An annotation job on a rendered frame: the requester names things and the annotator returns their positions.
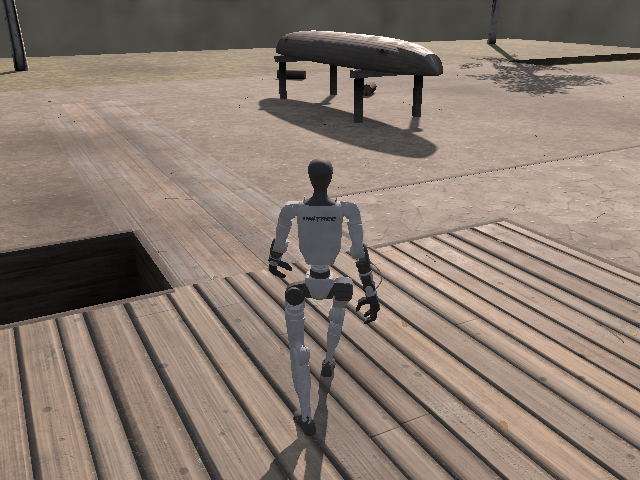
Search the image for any left robot shin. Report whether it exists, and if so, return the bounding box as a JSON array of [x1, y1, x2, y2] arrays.
[[290, 348, 312, 422]]

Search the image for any robot right hand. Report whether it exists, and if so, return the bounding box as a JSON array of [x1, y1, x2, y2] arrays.
[[356, 293, 380, 324]]

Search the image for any robot left hand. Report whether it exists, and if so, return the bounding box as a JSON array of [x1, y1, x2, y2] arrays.
[[269, 260, 292, 278]]

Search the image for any right robot thigh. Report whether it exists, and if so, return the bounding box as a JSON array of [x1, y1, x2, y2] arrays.
[[328, 277, 353, 324]]

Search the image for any robot right upper arm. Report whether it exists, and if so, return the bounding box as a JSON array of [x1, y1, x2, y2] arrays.
[[341, 201, 365, 259]]

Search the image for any left robot forearm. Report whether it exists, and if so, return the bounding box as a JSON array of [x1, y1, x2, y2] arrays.
[[268, 238, 283, 266]]

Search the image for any right robot forearm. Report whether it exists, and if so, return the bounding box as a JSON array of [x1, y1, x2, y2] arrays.
[[355, 243, 377, 297]]

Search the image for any robot left upper arm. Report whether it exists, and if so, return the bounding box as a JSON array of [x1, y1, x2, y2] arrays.
[[272, 201, 300, 253]]

